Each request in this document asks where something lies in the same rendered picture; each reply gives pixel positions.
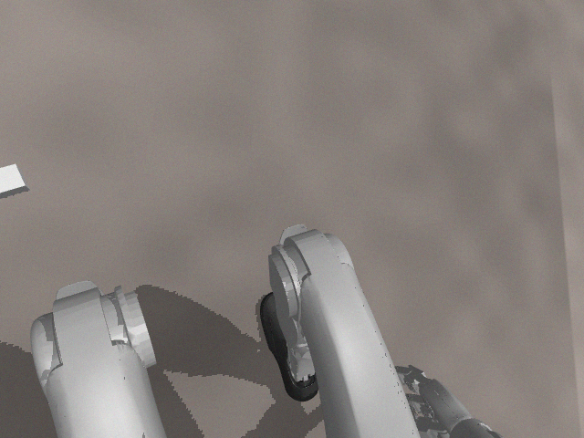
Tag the right robot arm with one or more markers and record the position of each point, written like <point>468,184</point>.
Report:
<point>473,428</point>

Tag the small box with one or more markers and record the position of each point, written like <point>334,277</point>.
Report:
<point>12,181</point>

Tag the right robot hand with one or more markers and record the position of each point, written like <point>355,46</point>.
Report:
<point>440,407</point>

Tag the right robot foot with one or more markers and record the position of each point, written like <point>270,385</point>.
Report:
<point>301,391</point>

